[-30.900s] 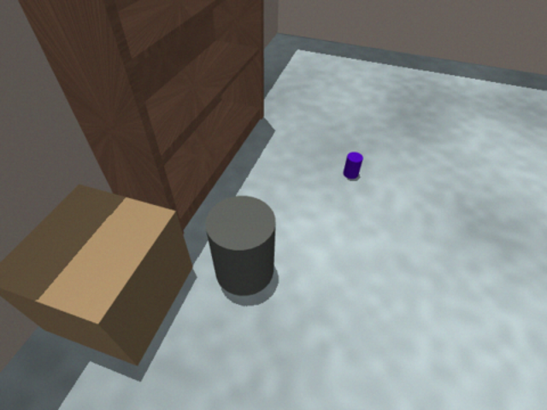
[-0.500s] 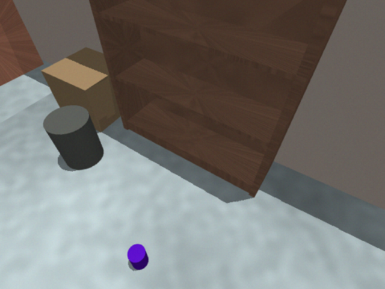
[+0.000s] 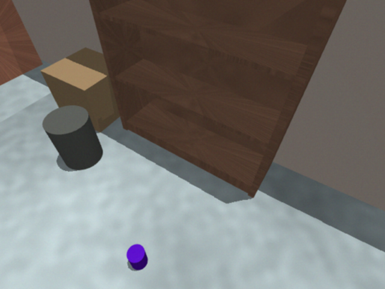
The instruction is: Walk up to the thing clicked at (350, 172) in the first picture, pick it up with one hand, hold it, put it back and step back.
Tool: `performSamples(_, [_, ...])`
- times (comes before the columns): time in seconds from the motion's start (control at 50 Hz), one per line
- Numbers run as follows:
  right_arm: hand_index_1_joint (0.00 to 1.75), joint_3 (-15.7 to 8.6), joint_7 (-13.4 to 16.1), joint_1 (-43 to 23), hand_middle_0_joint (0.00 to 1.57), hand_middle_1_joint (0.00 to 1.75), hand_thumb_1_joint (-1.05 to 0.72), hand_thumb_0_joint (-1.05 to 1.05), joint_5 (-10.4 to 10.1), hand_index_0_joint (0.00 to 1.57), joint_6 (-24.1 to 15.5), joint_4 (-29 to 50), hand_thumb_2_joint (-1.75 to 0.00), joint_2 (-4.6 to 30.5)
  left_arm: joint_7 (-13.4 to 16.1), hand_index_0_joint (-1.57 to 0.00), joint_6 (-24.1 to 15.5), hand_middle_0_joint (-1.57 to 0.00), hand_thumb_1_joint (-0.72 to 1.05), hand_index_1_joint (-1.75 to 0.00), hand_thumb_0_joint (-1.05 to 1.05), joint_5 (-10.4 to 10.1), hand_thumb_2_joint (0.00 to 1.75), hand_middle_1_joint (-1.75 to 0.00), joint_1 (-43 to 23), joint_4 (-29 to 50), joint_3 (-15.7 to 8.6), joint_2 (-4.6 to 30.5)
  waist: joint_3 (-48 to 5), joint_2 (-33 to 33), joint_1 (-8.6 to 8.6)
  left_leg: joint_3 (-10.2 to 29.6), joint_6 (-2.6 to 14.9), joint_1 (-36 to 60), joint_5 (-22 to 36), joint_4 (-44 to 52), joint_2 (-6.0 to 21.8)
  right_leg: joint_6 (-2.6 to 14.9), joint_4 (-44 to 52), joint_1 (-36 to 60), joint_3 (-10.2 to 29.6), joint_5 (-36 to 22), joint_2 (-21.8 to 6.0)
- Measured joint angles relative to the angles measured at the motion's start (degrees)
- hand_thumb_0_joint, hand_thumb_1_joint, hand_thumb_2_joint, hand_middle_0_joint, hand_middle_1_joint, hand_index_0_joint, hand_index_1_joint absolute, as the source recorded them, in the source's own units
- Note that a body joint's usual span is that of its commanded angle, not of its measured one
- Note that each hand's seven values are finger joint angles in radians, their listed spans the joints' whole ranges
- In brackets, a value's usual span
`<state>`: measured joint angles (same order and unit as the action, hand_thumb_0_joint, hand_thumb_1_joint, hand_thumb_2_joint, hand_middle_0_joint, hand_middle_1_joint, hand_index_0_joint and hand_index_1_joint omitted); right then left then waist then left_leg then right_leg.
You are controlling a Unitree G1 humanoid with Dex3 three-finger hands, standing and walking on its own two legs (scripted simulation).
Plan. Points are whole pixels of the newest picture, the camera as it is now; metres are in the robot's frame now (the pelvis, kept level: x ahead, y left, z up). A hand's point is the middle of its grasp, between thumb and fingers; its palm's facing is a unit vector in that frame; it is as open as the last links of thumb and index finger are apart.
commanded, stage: stand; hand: left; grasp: from above
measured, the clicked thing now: (137, 257) +0.41 +0.25 -0.72
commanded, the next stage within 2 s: rise first in 0.72 s
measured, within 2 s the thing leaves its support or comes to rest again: neither
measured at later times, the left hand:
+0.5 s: hand out of the picture +0.07 +0.26 -0.16, palm faces -0.02 -0.94 -0.34, open 7.4 cm
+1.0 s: hand out of the picture +0.14 +0.25 -0.17, palm faces +0.02 -0.95 -0.32, open 8.3 cm
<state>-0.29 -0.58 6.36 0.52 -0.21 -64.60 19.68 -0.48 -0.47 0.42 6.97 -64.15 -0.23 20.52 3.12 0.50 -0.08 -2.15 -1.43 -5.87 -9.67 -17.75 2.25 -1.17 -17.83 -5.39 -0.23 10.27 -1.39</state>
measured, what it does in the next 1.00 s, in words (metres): stands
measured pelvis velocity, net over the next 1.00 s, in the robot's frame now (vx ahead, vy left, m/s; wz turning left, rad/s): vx -0.01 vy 0.00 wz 0.02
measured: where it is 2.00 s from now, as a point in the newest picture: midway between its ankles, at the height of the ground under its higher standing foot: outside the picture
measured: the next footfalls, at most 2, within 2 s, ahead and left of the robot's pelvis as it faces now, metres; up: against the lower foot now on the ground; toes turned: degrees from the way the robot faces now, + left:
none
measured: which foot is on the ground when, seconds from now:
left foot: down 0.00-1.00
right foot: down 0.00-1.00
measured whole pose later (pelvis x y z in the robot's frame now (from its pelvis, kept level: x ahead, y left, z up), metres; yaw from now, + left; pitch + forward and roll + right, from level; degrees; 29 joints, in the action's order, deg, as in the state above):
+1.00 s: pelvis -0.01 +0.00 -0.01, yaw +1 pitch +4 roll +0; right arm -0.9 1.5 10.2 -2.0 -2.2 -49.4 16.2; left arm -1.1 -1.3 3.1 -2.6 -61.9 -6.5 19.2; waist 3.1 0.9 -0.8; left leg -0.7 -1.2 -19.2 -13.2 -28.5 2.1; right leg -1.1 -28.2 -18.1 -1.3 14.2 -1.7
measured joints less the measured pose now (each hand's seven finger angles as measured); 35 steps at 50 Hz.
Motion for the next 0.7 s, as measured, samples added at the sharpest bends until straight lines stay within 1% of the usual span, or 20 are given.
performSamples(0.7, [0.30, 0.1, 0.0, -0.2, 0.20, 0.30, -0.90, 0.01, 0.0, 0.20, -0.1, 0.1, -0.90, 0.1, 0.0, -0.21, 0.0, -0.21, 0.90, -0.30, 0.00, 0.0, 0.90, -0.30, -0.1, 0.1, 0.1, -0.2, 0.2, -0.2, 0.09, 0.2, 0.16, -0.2, -0.4, -0.1, -0.3, -0.22, -0.1, -0.1, -0.2, 0.5, -0.3])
